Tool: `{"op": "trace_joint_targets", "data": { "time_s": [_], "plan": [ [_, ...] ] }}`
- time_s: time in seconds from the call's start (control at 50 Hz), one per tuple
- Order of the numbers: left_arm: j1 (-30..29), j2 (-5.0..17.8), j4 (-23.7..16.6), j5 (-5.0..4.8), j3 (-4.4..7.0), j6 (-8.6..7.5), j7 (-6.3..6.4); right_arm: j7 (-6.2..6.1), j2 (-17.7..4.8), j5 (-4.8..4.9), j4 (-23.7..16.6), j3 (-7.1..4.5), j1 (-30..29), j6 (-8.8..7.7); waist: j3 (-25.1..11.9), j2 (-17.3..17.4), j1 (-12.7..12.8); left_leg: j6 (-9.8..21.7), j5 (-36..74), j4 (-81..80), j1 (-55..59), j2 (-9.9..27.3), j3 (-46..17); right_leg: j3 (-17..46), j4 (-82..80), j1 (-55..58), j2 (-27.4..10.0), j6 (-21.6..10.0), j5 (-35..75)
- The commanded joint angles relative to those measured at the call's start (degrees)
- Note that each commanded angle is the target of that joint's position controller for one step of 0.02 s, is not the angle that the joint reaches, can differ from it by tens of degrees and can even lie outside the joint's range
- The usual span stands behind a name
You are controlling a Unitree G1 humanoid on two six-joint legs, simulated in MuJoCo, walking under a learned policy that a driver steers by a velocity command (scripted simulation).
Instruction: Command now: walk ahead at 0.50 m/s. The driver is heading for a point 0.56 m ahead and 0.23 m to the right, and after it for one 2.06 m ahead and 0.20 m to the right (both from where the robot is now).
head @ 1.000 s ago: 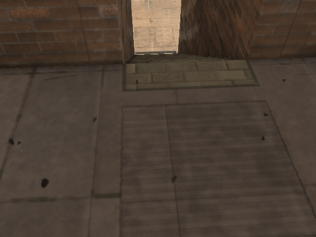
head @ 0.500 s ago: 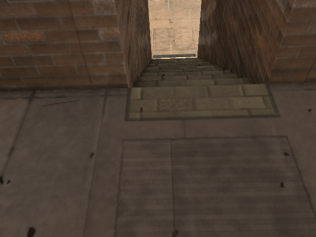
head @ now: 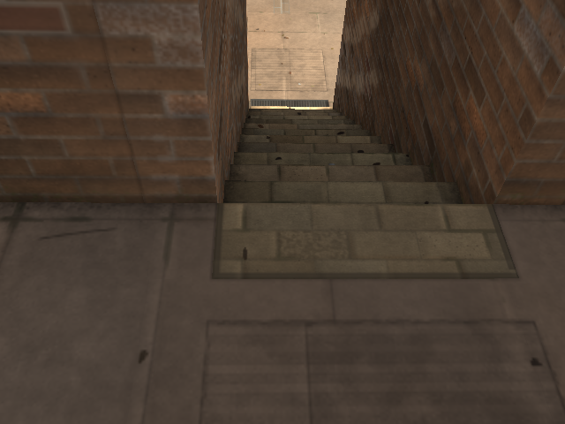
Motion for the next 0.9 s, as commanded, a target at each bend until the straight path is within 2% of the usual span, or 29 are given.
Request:
{"op": "trace_joint_targets", "data": {
  "time_s": [0.02,0.08,0.12,0.2,0.26,0.32,0.34,0.38,0.4,0.42,0.44,0.46,0.48,0.5,0.52,0.54,0.56,0.58,0.6,0.66,0.72,0.76,0.8,0.82,0.84,0.86,0.88,0.9],
  "plan": [
    [3.1,2.9,-2.7,0.27,1.34,0.61,0.57,0.12,-4.7,-0.39,-1.4,-0.76,1.2,-0.95,-3.5,6.6,1.3,9.4,5.5,-16.7,8.1,14.4,-15.9,2.0,-1.7,-7.9,-5.3,0.0,5.1],
    [-0.7,3.1,-3.9,0.26,1.64,1.65,0.71,-1.03,-7.1,-0.69,0.2,-1.47,3.8,-1.22,-0.9,5.2,1.1,9.6,9.2,-19.1,8.6,14.9,-11.2,2.4,-7.4,-13.4,-6.0,1.3,11.7],
    [-4.1,3.0,-4.9,0.34,1.79,1.69,0.53,-1.75,-7.4,-0.76,1.0,-1.53,5.6,-1.03,-0.2,4.7,0.0,8.6,10.8,-19.5,10.9,14.9,-8.7,3.3,-12.4,-16.8,-5.5,1.6,17.3],
    [-10.0,2.1,-6.9,0.11,1.49,1.32,-0.46,-2.51,-7.7,-0.61,1.7,-1.35,6.7,-0.88,1.3,4.8,-1.8,6.2,11.2,-20.4,13.2,14.0,-2.3,2.1,-23.8,-15.9,-3.1,1.1,26.3],
    [-14.9,1.2,-9.1,0.22,0.88,1.32,-1.41,-2.84,-8.0,-0.32,2.9,-1.43,9.2,-0.43,3.2,4.2,-3.7,5.7,12.4,-19.9,18.3,15.5,0.3,0.4,-28.9,-17.4,-2.4,0.5,26.7],
    [-18.4,0.9,-11.7,0.15,0.53,1.33,-2.62,-3.02,-8.6,0.08,3.8,-1.74,10.8,0.72,4.4,3.8,-4.6,5.2,16.8,-16.5,25.0,17.8,2.1,-1.7,-31.8,-19.6,-1.8,-0.5,21.5],
    [-18.9,1.1,-12.6,0.11,0.56,1.32,-3.05,-3.14,-9.0,0.27,3.7,-1.92,10.5,1.15,4.4,4.2,-4.2,4.8,20.4,-14.7,26.4,18.4,2.7,-2.7,-32.4,-19.2,-1.3,-1.1,18.7],
    [-16.8,2.6,-13.6,0.12,1.23,1.38,-3.74,-3.56,-10.7,0.51,2.8,-2.39,8.4,1.91,1.9,6.2,-2.0,3.4,38.0,-8.1,27.1,18.5,4.8,-6.4,-32.8,-12.7,1.6,-3.0,12.8],
    [-13.1,4.0,-13.2,0.16,2.02,1.53,-3.85,-3.86,-11.5,0.54,2.3,-2.65,7.6,2.33,-1.0,7.5,0.3,2.7,48.0,-2.0,26.8,18.2,5.8,-8.3,-32.4,-6.6,3.9,-4.1,10.3],
    [-5.1,6.3,-11.5,0.03,3.42,1.61,-3.78,-4.09,-11.8,0.61,1.7,-2.67,6.3,2.82,-5.2,7.1,4.8,1.3,52.3,8.6,24.2,16.5,7.3,-9.3,-35.1,4.1,6.5,-5.9,11.9],
    [4.6,10.8,-9.3,0.05,5.51,1.85,-2.91,-4.25,-11.3,0.45,0.6,-2.33,6.2,2.64,-10.5,3.8,9.1,-0.9,42.1,23.8,13.0,14.0,7.7,-2.5,-37.5,21.2,4.3,-8.7,13.9],
    [8.5,17.4,-8.8,-0.16,6.96,1.99,-2.05,-3.07,-3.7,-1.29,-2.0,0.11,11.0,0.98,-16.7,-10.7,5.4,-4.6,-2.3,46.7,-13.5,3.9,6.1,26.6,-39.7,43.9,-11.0,-18.6,9.1],
    [8.9,14.5,-9.9,0.34,5.65,1.54,-1.79,-2.15,-5.1,0.09,-2.6,0.30,9.1,-2.04,-23.6,-9.0,5.8,-4.0,-25.0,56.0,-23.6,-0.7,-6.9,46.5,-49.1,50.3,-17.1,-22.2,6.7],
    [7.7,11.1,-10.0,0.90,4.69,1.27,-1.66,-1.61,-8.8,2.32,-4.5,-0.89,2.2,-3.65,-17.5,-5.7,7.5,-2.3,-20.5,56.6,-28.4,3.0,-9.9,37.5,-49.9,46.4,-14.3,-18.2,9.8],
    [3.5,9.2,-10.7,0.59,4.13,1.10,-1.62,-1.73,-8.7,2.48,-5.3,-0.76,0.0,-4.23,-11.8,-1.7,5.4,-1.5,-15.0,52.0,-27.5,5.6,-8.9,28.9,-50.2,37.4,-12.1,-15.8,14.9],
    [-0.7,7.4,-11.8,0.61,3.51,1.14,-1.77,-2.21,-8.6,1.19,-4.7,-1.14,-0.4,-4.04,-7.9,2.4,2.7,-1.8,-12.2,47.0,-23.9,7.6,-8.3,23.1,-51.2,28.0,-9.9,-14.3,20.5],
    [-3.8,6.2,-13.0,1.13,2.98,1.14,-1.73,-2.69,-9.2,0.56,-4.6,-1.80,0.4,-3.12,-5.5,1.6,0.4,-2.5,-11.2,43.7,-19.1,8.8,-8.2,19.1,-52.1,20.9,-8.2,-13.4,28.1],
    [-4.9,5.8,-13.7,1.34,2.82,1.23,-1.71,-2.63,-8.2,0.15,-5.1,-1.92,1.4,-1.87,-5.2,1.0,-1.1,-3.5,-10.8,41.8,-15.9,8.9,-8.1,16.9,-52.6,16.7,-6.8,-13.6,32.6],
    [-5.1,6.8,-13.9,1.24,3.07,1.21,-1.50,-2.79,-7.3,-0.25,-5.3,-1.91,2.2,-0.93,-4.6,0.9,-1.9,-4.6,-10.6,39.5,-14.3,8.5,-7.2,14.5,-52.5,13.5,-6.1,-13.8,38.8],
    [-3.2,9.7,-14.0,1.07,3.90,1.62,-0.24,-3.60,-5.6,-1.04,-7.3,-1.65,-1.1,0.37,-4.2,-0.6,-1.7,-7.0,-3.6,28.7,-13.2,5.4,-5.2,9.2,-51.0,9.0,-3.0,-12.5,49.2],
    [-1.4,9.4,-14.0,0.21,3.93,3.38,0.95,-3.26,-4.6,-0.71,-9.2,-1.09,-6.1,0.50,-6.4,-3.5,0.4,-7.1,6.7,16.5,-10.2,2.3,-5.2,8.4,-48.2,9.5,-0.6,-9.1,45.4],
    [-0.5,9.5,-14.1,0.10,3.95,4.29,1.45,-2.79,-5.1,-0.28,-10.6,-1.09,-9.3,0.62,-7.0,-4.6,1.7,-7.1,10.0,10.9,-8.7,0.7,-5.7,10.7,-46.6,10.6,-0.8,-7.6,39.8],
    [0.0,9.3,-14.2,0.17,3.96,4.96,1.87,-2.50,-6.2,-0.24,-11.7,-1.37,-10.9,0.74,-6.8,-5.0,2.1,-7.0,8.9,7.4,-8.3,0.1,-7.2,14.6,-44.3,12.6,-1.8,-7.1,35.0],
    [3.7,8.9,-12.9,8.72,3.27,1.09,-2.81,-1.39,-3.0,-3.95,-8.8,1.07,-3.3,0.33,-3.2,-2.9,-0.1,-8.0,12.0,7.7,-10.3,3.8,-8.8,20.5,-46.9,13.8,-7.4,-11.9,40.4],
    [2.5,10.4,-12.4,7.72,4.67,-0.64,-4.74,-1.76,-4.9,-3.15,-8.7,0.62,-3.5,0.54,-2.6,-2.8,-0.1,-7.6,8.9,6.4,-12.6,5.6,-10.7,22.5,-45.1,18.7,-8.9,-12.1,42.9],
    [0.6,10.7,-12.9,5.85,4.84,-1.67,-5.38,-2.38,-7.5,-2.17,-8.9,0.19,-4.4,0.67,-3.9,-2.0,-0.5,-6.3,6.9,4.7,-11.8,6.1,-9.9,22.3,-43.1,21.3,-7.9,-10.4,44.4],
    [-2.0,11.0,-13.3,4.57,4.74,-2.12,-5.67,-3.03,-9.6,-1.01,-8.5,-0.41,-2.6,0.41,-5.4,-0.2,-2.5,-3.7,9.0,1.4,-4.6,5.0,-7.3,21.3,-40.6,20.0,-5.4,-8.1,47.5],
    [-3.2,9.9,-14.2,3.80,4.08,-1.99,-6.01,-3.68,-12.2,0.18,-7.8,-1.21,0.1,-0.21,-9.7,2.1,-4.0,-0.2,19.1,-1.9,7.2,4.1,-5.3,20.1,-37.0,17.4,-0.3,-5.1,48.4]
  ]
}}
Velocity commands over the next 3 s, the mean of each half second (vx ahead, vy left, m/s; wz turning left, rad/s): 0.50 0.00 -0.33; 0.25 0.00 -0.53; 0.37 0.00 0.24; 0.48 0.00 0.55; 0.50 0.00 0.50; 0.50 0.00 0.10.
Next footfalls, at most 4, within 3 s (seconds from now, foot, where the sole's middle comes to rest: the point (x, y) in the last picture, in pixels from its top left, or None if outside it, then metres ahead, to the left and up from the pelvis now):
0.44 right None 0.39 -0.17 -0.77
0.90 left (310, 351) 0.65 -0.06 -0.77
1.26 right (389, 398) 0.54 -0.25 -0.77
1.72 left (319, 247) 0.97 -0.10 -0.77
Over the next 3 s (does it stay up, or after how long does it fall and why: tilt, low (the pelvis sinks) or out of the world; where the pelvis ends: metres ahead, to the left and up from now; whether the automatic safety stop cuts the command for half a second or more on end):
stays up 1.48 -0.18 -0.37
